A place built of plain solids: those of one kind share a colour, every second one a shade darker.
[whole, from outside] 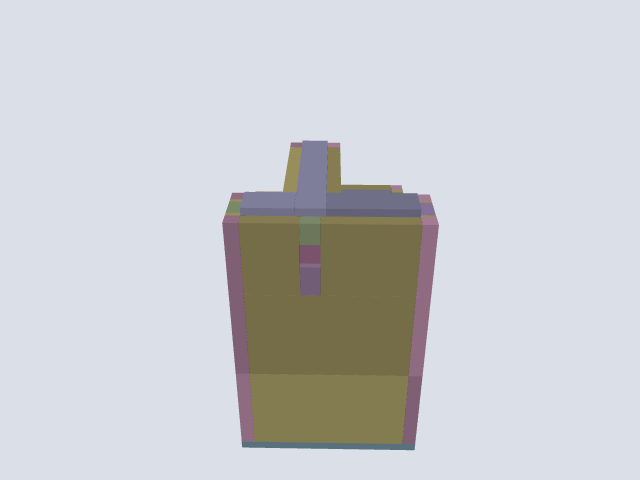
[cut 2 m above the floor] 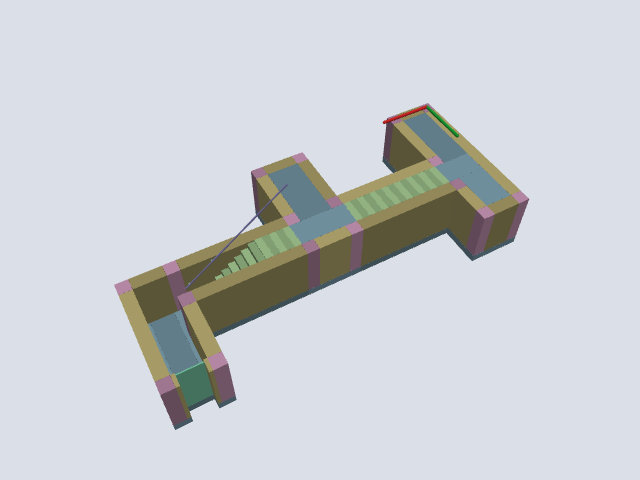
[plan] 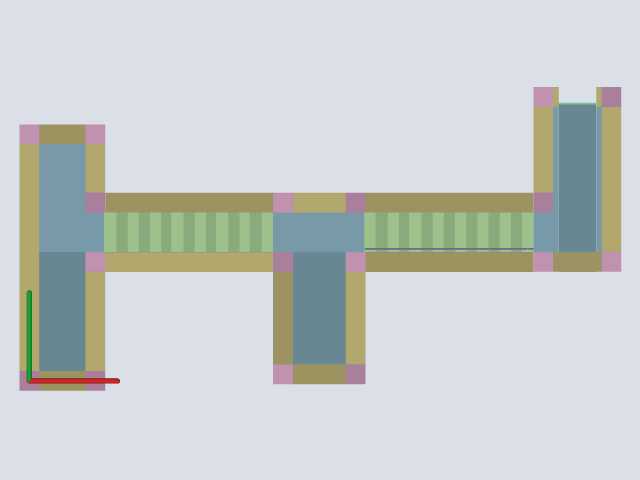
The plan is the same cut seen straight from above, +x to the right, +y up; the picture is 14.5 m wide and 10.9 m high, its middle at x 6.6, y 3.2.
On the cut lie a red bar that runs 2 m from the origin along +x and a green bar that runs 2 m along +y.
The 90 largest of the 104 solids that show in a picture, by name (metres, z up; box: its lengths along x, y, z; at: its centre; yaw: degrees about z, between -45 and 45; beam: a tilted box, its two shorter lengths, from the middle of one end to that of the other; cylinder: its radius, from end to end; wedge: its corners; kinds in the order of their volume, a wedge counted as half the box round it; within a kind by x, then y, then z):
{
 "wall_1": {"box": [0.45, 2.85, 2.44], "at": [0.0, 1.65, 7.46]},
 "wall_2": {"box": [0.45, 5.15, 3.12], "at": [0.0, 2.8, 1.56]},
 "wall_3": {"box": [0.45, 5.15, 3.12], "at": [0.0, 2.8, 4.68]},
 "wall_4": {"box": [0.45, 1.7, 2.44], "at": [0.0, 4.53, 7.46]},
 "wall_5": {"box": [1.05, 0.45, 3.12], "at": [0.75, 0.0, 1.56]},
 "wall_6": {"box": [1.05, 0.45, 3.12], "at": [0.75, 5.6, 1.56]},
 "wall_7": {"box": [0.45, 2.25, 3.12], "at": [1.5, 1.35, 1.56]},
 "wall_8": {"box": [0.45, 1.1, 3.12], "at": [1.5, 4.83, 1.56]},
 "wall_9": {"box": [3.81, 0.45, 3.12], "at": [3.63, 2.7, 1.56]},
 "wall_10": {"box": [3.81, 0.45, 2.44], "at": [3.63, 2.7, 7.46]},
 "wall_11": {"box": [3.81, 0.45, 3.12], "at": [3.63, 4.05, 1.56]},
 "wall_12": {"box": [3.81, 0.45, 2.44], "at": [3.63, 4.05, 7.46]},
 "wall_13": {"box": [0.45, 2.1, 3.12], "at": [5.76, 1.43, 1.56]},
 "wall_14": {"box": [1.2, 0.45, 3.12], "at": [6.58, 0.15, 1.56]},
 "wall_15": {"box": [1.2, 0.45, 3.12], "at": [6.58, 4.05, 1.56]},
 "wall_16": {"box": [0.45, 2.1, 3.12], "at": [7.41, 1.43, 1.56]},
 "wall_17": {"box": [0.45, 2.1, 3.12], "at": [7.41, 1.43, 4.68]},
 "wall_18": {"box": [3.81, 0.45, 3.12], "at": [9.54, 2.7, 1.56]},
 "wall_19": {"box": [3.81, 0.45, 3.12], "at": [9.54, 4.05, 1.56]},
 "wall_20": {"box": [0.45, 1.95, 3.12], "at": [11.67, 5.25, 1.56]},
 "wall_21": {"box": [1.1, 0.45, 3.12], "at": [12.45, 2.7, 1.56]},
 "wall_22": {"box": [0.45, 3.3, 3.12], "at": [13.22, 4.58, 1.56]},
 "floor_slab_1": {"box": [1.05, 2.7, 6.24], "at": [0.75, 1.58, 3.12]},
 "floor_slab_2": {"box": [1.95, 6.05, 0.3], "at": [0.75, 2.8, -0.15]},
 "floor_slab_3": {"box": [1.05, 1.55, 6.24], "at": [0.75, 4.6, 3.12]},
 "floor_slab_4": {"box": [1.5, 0.9, 6.24], "at": [0.97, 3.38, 3.12]},
 "floor_slab_5": {"box": [3.81, 1.8, 0.3], "at": [3.63, 3.38, -0.15]},
 "floor_slab_6": {"box": [2.13, 0.9, 3.12], "at": [6.57, 3.38, 1.56]},
 "floor_slab_7": {"box": [1.2, 2.55, 3.12], "at": [6.58, 1.65, 1.56]},
 "floor_slab_8": {"box": [2.1, 4.35, 0.3], "at": [6.58, 2.1, -0.15]},
 "floor_slab_9": {"box": [3.81, 1.8, 0.3], "at": [9.54, 3.38, -0.15]},
 "floor_slab_10": {"box": [0.58, 4.2, 0.3], "at": [11.73, 4.58, -0.15]},
 "floor_slab_11": {"box": [0.85, 3.85, 0.3], "at": [12.45, 4.4, -0.15]},
 "floor_slab_12": {"box": [0.58, 4.2, 0.3], "at": [13.16, 4.58, -0.15]},
 "tread_slab_1": {"box": [0.28, 0.9, 6.05], "at": [1.84, 3.38, 3.02]},
 "tread_slab_2": {"box": [0.28, 0.9, 5.85], "at": [2.09, 3.38, 2.92]},
 "tread_slab_3": {"box": [0.28, 0.9, 5.66], "at": [2.35, 3.38, 2.83]},
 "tread_slab_4": {"box": [0.28, 0.9, 5.46], "at": [2.6, 3.38, 2.73]},
 "tread_slab_5": {"box": [0.28, 0.9, 5.27], "at": [2.85, 3.38, 2.63]},
 "tread_slab_6": {"box": [0.28, 0.9, 5.07], "at": [3.11, 3.38, 2.53]},
 "tread_slab_7": {"box": [0.28, 0.9, 4.88], "at": [3.36, 3.38, 2.44]},
 "tread_slab_8": {"box": [0.28, 0.9, 4.68], "at": [3.62, 3.38, 2.34]},
 "tread_slab_9": {"box": [0.28, 0.9, 4.49], "at": [3.87, 3.38, 2.24]},
 "tread_slab_10": {"box": [0.28, 0.9, 4.29], "at": [4.12, 3.38, 2.14]},
 "tread_slab_11": {"box": [0.28, 0.9, 4.1], "at": [4.38, 3.38, 2.05]},
 "tread_slab_12": {"box": [0.28, 0.9, 3.9], "at": [4.63, 3.38, 1.95]},
 "tread_slab_13": {"box": [0.28, 0.9, 3.71], "at": [4.88, 3.38, 1.85]},
 "tread_slab_14": {"box": [0.28, 0.9, 3.51], "at": [5.14, 3.38, 1.75]},
 "tread_slab_15": {"box": [0.28, 0.9, 3.32], "at": [5.39, 3.38, 1.66]},
 "tread_slab_16": {"box": [0.28, 0.9, 2.93], "at": [7.75, 3.38, 1.46]},
 "tread_slab_17": {"box": [0.28, 0.9, 2.73], "at": [8.0, 3.38, 1.36]},
 "tread_slab_18": {"box": [0.28, 0.9, 2.54], "at": [8.26, 3.38, 1.27]},
 "tread_slab_19": {"box": [0.28, 0.9, 2.34], "at": [8.51, 3.38, 1.17]},
 "tread_slab_20": {"box": [0.28, 0.9, 2.15], "at": [8.76, 3.38, 1.07]},
 "tread_slab_21": {"box": [0.28, 0.9, 1.95], "at": [9.02, 3.38, 0.97]},
 "tread_slab_22": {"box": [0.28, 0.9, 1.76], "at": [9.27, 3.38, 0.88]},
 "tread_slab_23": {"box": [0.28, 0.9, 1.56], "at": [9.53, 3.38, 0.78]},
 "tread_slab_24": {"box": [0.28, 0.9, 1.37], "at": [9.78, 3.38, 0.68]},
 "tread_slab_25": {"box": [0.28, 0.9, 1.17], "at": [10.03, 3.38, 0.58]},
 "wallpost_1": {"box": [0.45, 0.45, 3.12], "at": [0.0, 0.0, 1.56]},
 "wallpost_2": {"box": [0.45, 0.45, 3.12], "at": [0.0, 0.0, 4.68]},
 "wallpost_3": {"box": [0.45, 0.45, 2.44], "at": [0.0, 0.0, 7.46]},
 "wallpost_4": {"box": [0.45, 0.45, 3.12], "at": [0.0, 5.6, 1.56]},
 "wallpost_5": {"box": [0.45, 0.45, 3.12], "at": [0.0, 5.6, 4.68]},
 "wallpost_6": {"box": [0.45, 0.45, 2.44], "at": [0.0, 5.6, 7.46]},
 "wallpost_7": {"box": [0.45, 0.45, 3.12], "at": [1.5, 0.0, 1.56]},
 "wallpost_8": {"box": [0.45, 0.45, 2.44], "at": [1.5, 0.0, 7.46]},
 "wallpost_9": {"box": [0.45, 0.45, 3.12], "at": [1.5, 2.7, 1.56]},
 "wallpost_10": {"box": [0.45, 0.45, 3.12], "at": [1.5, 4.05, 1.56]},
 "wallpost_11": {"box": [0.45, 0.45, 3.12], "at": [1.5, 5.6, 1.56]},
 "wallpost_12": {"box": [0.45, 0.45, 2.44], "at": [1.5, 5.6, 7.46]},
 "wallpost_13": {"box": [0.45, 0.45, 3.12], "at": [5.76, 0.15, 1.56]},
 "wallpost_14": {"box": [0.45, 0.45, 3.12], "at": [5.76, 2.7, 1.56]},
 "wallpost_15": {"box": [0.45, 0.45, 2.44], "at": [5.76, 2.7, 7.46]},
 "wallpost_16": {"box": [0.45, 0.45, 3.12], "at": [5.76, 4.05, 1.56]},
 "wallpost_17": {"box": [0.45, 0.45, 2.44], "at": [5.76, 4.05, 7.46]},
 "wallpost_18": {"box": [0.45, 0.45, 3.12], "at": [7.41, 0.15, 1.56]},
 "wallpost_19": {"box": [0.45, 0.45, 3.12], "at": [7.41, 0.15, 4.68]},
 "wallpost_20": {"box": [0.45, 0.45, 3.12], "at": [7.41, 2.7, 1.56]},
 "wallpost_21": {"box": [0.45, 0.45, 3.12], "at": [7.41, 4.05, 1.56]},
 "wallpost_22": {"box": [0.45, 0.45, 3.12], "at": [11.67, 2.7, 1.56]},
 "wallpost_23": {"box": [0.45, 0.45, 3.12], "at": [11.67, 4.05, 1.56]},
 "wallpost_24": {"box": [0.45, 0.45, 3.12], "at": [11.67, 6.45, 1.56]},
 "wallpost_25": {"box": [0.45, 0.45, 3.12], "at": [13.22, 2.7, 1.56]},
 "wallpost_26": {"box": [0.45, 0.45, 3.12], "at": [13.22, 6.45, 1.56]},
 "roof_slab_1": {"box": [1.05, 2.7, 0.25], "at": [0.75, 1.57, 8.81]},
 "roof_slab_2": {"box": [1.05, 1.55, 0.25], "at": [0.75, 4.6, 8.81]},
 "roof_slab_3": {"box": [5.31, 0.9, 0.25], "at": [2.88, 3.38, 8.81]},
 "roof_slab_4": {"box": [1.2, 2.55, 0.66], "at": [6.58, 1.65, 5.91]},
 "wall_sill_win_1": {"box": [0.45, 0.6, 1.0], "at": [0.0, 3.38, 6.74]}
}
